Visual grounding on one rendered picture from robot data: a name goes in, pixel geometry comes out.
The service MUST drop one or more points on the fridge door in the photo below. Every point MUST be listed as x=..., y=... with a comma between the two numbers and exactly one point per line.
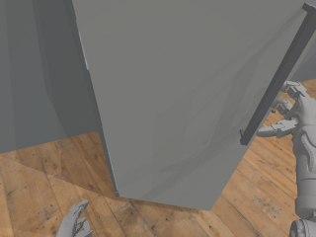
x=176, y=80

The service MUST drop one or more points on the robot left hand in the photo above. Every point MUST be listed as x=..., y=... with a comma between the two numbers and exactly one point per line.
x=69, y=225

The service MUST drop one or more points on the robot right hand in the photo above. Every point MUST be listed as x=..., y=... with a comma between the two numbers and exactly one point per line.
x=303, y=112

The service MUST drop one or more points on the robot right forearm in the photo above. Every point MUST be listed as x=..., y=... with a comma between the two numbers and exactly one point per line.
x=304, y=150

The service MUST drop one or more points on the right robot upper arm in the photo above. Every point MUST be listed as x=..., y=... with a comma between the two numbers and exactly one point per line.
x=302, y=228

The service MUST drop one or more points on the handle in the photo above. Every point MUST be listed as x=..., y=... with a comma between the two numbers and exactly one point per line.
x=301, y=39

